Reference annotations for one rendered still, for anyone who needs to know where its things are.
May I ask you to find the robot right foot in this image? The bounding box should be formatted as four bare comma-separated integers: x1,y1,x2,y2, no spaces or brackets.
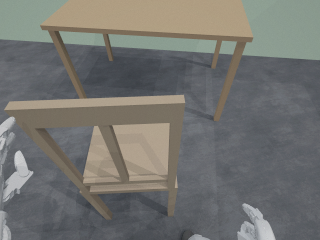
181,230,194,240

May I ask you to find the chair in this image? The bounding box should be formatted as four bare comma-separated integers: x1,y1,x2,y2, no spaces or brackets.
4,95,185,220

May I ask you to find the robot right hand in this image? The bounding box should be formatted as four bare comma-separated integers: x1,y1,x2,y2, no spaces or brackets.
237,203,276,240

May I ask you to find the left robot forearm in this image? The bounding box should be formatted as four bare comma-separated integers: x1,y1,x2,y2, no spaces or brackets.
0,210,12,240

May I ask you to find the table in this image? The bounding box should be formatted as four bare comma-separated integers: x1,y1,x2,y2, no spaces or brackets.
40,0,254,122

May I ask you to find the robot left hand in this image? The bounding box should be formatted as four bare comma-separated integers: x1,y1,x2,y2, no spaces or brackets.
0,116,34,211

